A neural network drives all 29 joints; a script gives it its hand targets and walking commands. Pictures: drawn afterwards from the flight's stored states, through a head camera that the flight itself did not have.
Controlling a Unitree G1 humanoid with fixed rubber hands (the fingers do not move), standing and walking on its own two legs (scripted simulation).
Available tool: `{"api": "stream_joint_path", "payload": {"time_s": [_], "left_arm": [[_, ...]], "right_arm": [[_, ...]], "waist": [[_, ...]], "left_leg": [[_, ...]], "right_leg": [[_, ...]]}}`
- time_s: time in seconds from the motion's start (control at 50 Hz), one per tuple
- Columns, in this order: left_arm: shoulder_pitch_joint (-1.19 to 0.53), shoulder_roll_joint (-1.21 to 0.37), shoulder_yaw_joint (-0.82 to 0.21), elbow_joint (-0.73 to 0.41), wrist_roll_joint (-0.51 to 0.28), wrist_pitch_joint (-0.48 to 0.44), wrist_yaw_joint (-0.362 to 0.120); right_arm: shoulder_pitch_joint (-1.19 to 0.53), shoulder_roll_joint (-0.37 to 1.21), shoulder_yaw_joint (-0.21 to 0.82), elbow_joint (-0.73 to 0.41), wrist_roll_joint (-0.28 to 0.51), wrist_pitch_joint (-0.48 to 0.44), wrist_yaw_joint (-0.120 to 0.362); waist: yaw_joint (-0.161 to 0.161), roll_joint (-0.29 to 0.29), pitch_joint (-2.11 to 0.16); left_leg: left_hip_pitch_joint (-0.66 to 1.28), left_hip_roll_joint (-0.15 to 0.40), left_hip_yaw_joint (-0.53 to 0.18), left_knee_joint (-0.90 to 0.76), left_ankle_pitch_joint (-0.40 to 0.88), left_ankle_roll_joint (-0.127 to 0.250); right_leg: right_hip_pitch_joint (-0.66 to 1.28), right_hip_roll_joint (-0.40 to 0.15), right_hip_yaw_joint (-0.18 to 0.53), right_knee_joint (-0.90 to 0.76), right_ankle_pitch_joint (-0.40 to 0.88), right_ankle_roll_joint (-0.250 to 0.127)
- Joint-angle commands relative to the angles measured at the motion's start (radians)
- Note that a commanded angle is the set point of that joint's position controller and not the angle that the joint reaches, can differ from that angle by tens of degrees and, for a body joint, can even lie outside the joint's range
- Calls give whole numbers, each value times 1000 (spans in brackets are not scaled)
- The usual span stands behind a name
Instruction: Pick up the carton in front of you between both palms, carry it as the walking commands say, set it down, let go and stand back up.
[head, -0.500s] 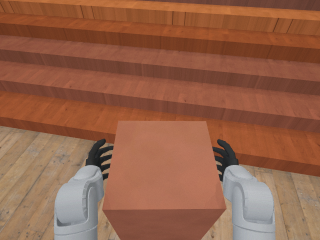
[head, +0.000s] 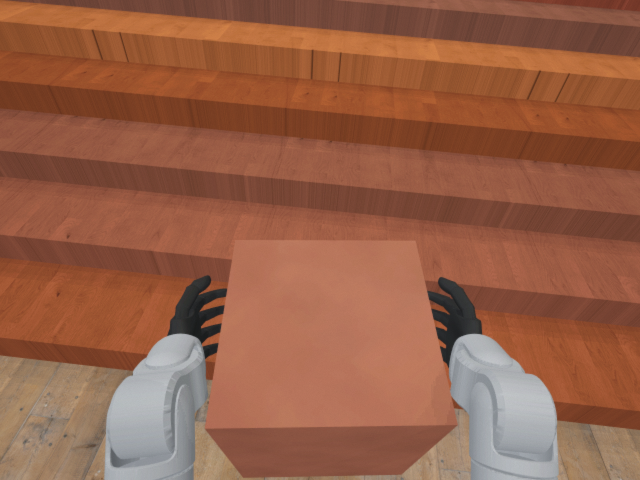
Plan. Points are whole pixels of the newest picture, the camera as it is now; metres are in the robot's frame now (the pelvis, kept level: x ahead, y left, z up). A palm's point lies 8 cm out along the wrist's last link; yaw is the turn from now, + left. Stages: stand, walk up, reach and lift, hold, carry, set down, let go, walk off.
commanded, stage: carry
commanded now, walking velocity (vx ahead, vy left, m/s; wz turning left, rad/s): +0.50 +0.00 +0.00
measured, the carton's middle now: (324, 366) +0.28 +0.00 +0.02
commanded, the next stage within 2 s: none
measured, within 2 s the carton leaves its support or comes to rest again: neither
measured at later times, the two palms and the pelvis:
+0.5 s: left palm (245, 102) +0.70 +0.14 +0.16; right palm (410, 108) +0.71 -0.16 +0.16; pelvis +0.31 -0.02 -0.01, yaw +1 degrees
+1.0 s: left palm (268, 41) +1.04 +0.13 +0.15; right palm (390, 45) +1.06 -0.17 +0.15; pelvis +0.65 -0.04 +0.03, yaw +0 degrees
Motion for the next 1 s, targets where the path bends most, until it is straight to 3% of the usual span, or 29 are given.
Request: {"api": "stream_joint_path", "payload": {"time_s": [0.0, 0.08, 0.1, 0.12, 0.14, 0.16, 0.2, 0.22, 0.44, 0.5, 0.52, 0.54, 0.56, 0.58, 0.6, 0.62, 0.66, 0.7, 0.76, 0.78, 0.82, 0.84, 0.86, 0.88, 0.9, 0.92, 0.94, 0.96, 0.98], "left_arm": [[-606, -777, -718, -92, -425, 23, -230], [-761, -653, -654, -16, -441, 81, -215], [-807, -634, -633, 12, -442, 94, -211], [-867, -579, -603, 39, -437, 105, -207], [-905, -594, -588, 90, -455, 116, -202], [-951, -617, -584, 82, -486, 125, -199], [-1097, -693, -582, 95, -521, 133, -199], [-1148, -730, -577, 114, -533, 136, -201], [-1444, -837, -460, 348, -521, 140, -206], [-1454, -852, -421, 405, -491, 143, -204], [-1461, -858, -414, 421, -486, 144, -202], [-1470, -870, -414, 431, -484, 143, -201], [-1490, -891, -412, 430, -476, 144, -202], [-1486, -898, -414, 466, -472, 151, -202], [-1453, -921, -385, 511, -462, 152, -200], [-1455, -914, -374, 487, -442, 145, -194], [-1508, -934, -378, 402, -425, 132, -182], [-1478, -915, -379, 334, -396, 115, -159], [-1395, -850, -395, 260, -336, 97, -126], [-1386, -826, -408, 242, -319, 92, -119], [-1353, -777, -432, 242, -294, 85, -110], [-1339, -756, -432, 256, -290, 86, -109], [-1320, -745, -444, 278, -286, 90, -108], [-1316, -752, -458, 294, -294, 93, -109], [-1303, -780, -474, 300, -307, 91, -114], [-1310, -800, -487, 284, -324, 81, -124], [-1310, -830, -519, 277, -358, 76, -135], [-1264, -873, -555, 286, -405, 64, -150], [-1316, -926, -582, 247, -466, 64, -167]], "right_arm": [[-566, 735, 684, -102, 410, 28, 247], [-756, 614, 649, -55, 408, 84, 206], [-821, 596, 640, -35, 414, 98, 199], [-892, 602, 636, -24, 432, 116, 191], [-970, 606, 620, -7, 453, 130, 184], [-1033, 622, 600, 27, 459, 139, 178], [-1114, 680, 573, 77, 469, 148, 170], [-1139, 705, 561, 113, 464, 152, 167], [-1424, 837, 479, 358, 440, 142, 144], [-1437, 857, 445, 409, 430, 147, 153], [-1435, 862, 432, 425, 426, 148, 158], [-1423, 864, 419, 437, 423, 149, 163], [-1437, 852, 403, 446, 418, 144, 168], [-1397, 884, 387, 501, 421, 148, 171], [-1373, 854, 374, 515, 415, 144, 174], [-1391, 909, 390, 477, 431, 135, 181], [-1530, 975, 419, 316, 474, 119, 188], [-1603, 998, 464, 179, 518, 110, 188], [-1557, 952, 505, 86, 541, 105, 183], [-1543, 933, 522, 77, 546, 103, 183], [-1522, 903, 559, 91, 557, 103, 193], [-1496, 895, 570, 115, 562, 105, 200], [-1490, 883, 573, 138, 565, 109, 206], [-1455, 872, 567, 176, 554, 113, 210], [-1438, 866, 558, 192, 536, 113, 215], [-1461, 876, 563, 185, 529, 112, 221], [-1457, 894, 562, 183, 515, 109, 223], [-1393, 877, 532, 189, 490, 108, 219], [-1389, 832, 504, 194, 431, 103, 206]], "waist": [[-17, 140, -73], [25, 127, -203], [60, 63, -287], [67, -151, -394], [85, -328, -426], [74, -257, -400], [66, -76, -370], [51, -48, -370], [74, -138, -353], [59, -162, -392], [20, -143, -409], [-61, -98, -443], [-74, 82, -509], [-112, 283, -458], [-123, 376, -554], [-131, 260, -582], [-124, 92, -474], [-106, 75, -456], [-134, 145, -464], [-141, 118, -432], [-92, 85, -347], [-56, 37, -327], [-24, 68, -352], [28, 252, -447], [154, 319, -575], [262, 163, -683], [239, -113, -777], [209, -441, -917], [195, -235, -831]], "left_leg": [[88, 214, -73, -10, 506, 87], [35, 160, 27, 352, 766, 31], [-107, 131, 21, 565, 605, 12], [-362, 41, -8, 862, 292, -17], [-604, -85, -100, 1084, -184, -24], [-686, -20, -220, 1202, -181, 8], [-699, 55, -243, 1150, -70, 36], [-677, 79, -247, 1094, -32, 34], [-708, 24, -97, 568, 125, 8], [-597, -35, -39, 469, 162, 34], [-473, -64, -15, 356, 237, 39], [-240, -82, 17, 196, 374, 34], [146, 117, -227, 303, 692, 110], [312, 256, -418, 315, 1282, 141], [582, 388, -628, 330, 1320, 316], [567, 377, -643, 297, 1040, 314], [477, 329, -588, 248, 750, 238], [445, 316, -528, 233, 640, 195], [513, 329, -510, 214, 543, 232], [536, 329, -507, 201, 515, 230], [384, 254, -386, 104, 509, 176], [144, 203, -280, 29, 608, 148], [-88, 152, -169, 11, 1037, 134], [-114, 168, -126, 137, 1462, 135], [-66, 196, -117, 369, 1686, 123], [-32, 137, -98, 725, 1612, 59], [-319, 1, -228, 1109, 498, -31], [-625, -216, -390, 1632, -102, -71], [-732, -162, -487, 1738, -59, -13]], "right_leg": [[-15, 40, -57, -91, 45, -27], [364, 151, -141, -189, -2, -61], [586, 96, -70, -172, -70, -61], [801, -176, 373, -226, -229, -170], [902, -296, 713, -368, -224, -279], [888, -288, 644, -361, -170, -267], [765, -233, 458, -318, 27, -210], [713, -216, 391, -323, 59, -188], [766, -102, 103, -253, 375, -193], [801, -86, 44, -89, 660, -162], [761, -64, -2, 10, 762, -131], [655, -30, -55, 186, 708, -89], [309, 20, 3, 393, 278, -30], [60, 115, 21, 573, -297, -22], [-254, 193, 94, 908, -471, 8], [-319, 143, 164, 993, -436, -21], [-425, 102, 173, 1002, -388, -49], [-468, 83, 152, 1035, -407, -70], [-694, 85, 124, 1334, -553, -114], [-783, 66, 133, 1348, -607, -125], [-710, 19, 68, 1065, -624, -116], [-413, 8, 25, 692, -544, -111], [-49, 97, -79, 484, -371, -121], [179, 177, -128, 473, -261, -134], [359, 195, -127, 411, -195, -139], [530, 227, -71, 136, -80, -141], [904, 15, 318, -74, 324, -234], [1092, -246, 884, -181, 641, -410], [1050, -195, 795, -87, 509, -377]]}}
